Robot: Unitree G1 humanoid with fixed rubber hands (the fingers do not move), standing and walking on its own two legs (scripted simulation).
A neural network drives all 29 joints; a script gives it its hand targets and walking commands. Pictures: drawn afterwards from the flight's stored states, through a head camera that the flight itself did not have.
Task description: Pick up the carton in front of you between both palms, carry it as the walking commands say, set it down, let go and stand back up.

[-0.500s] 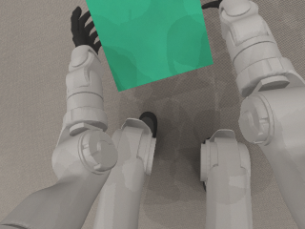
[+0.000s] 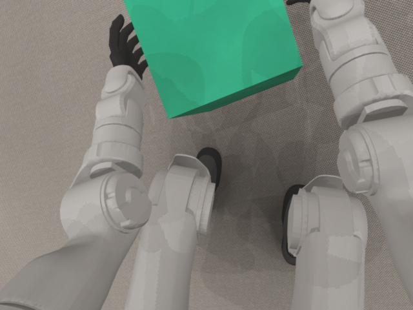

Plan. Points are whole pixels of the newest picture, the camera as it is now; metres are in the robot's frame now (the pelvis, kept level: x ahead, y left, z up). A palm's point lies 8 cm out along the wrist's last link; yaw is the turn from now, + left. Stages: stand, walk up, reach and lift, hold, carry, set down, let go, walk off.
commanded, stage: set down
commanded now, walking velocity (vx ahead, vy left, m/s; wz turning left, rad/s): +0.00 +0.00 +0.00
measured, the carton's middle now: (224, 44) +0.51 +0.06 -0.26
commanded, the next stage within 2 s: let go in 1.24 s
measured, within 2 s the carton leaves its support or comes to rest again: neither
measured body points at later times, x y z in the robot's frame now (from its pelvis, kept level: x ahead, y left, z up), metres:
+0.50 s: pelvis -0.02 +0.02 +0.03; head +0.34 -0.01 +0.31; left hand +0.45 +0.23 -0.11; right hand +0.59 -0.12 -0.11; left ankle +0.15 +0.14 -0.35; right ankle +0.07 -0.10 -0.35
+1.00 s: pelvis +0.01 +0.02 +0.16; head +0.33 -0.02 +0.47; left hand +0.45 +0.23 +0.05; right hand +0.60 -0.13 +0.04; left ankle +0.15 +0.14 -0.35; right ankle +0.07 -0.10 -0.35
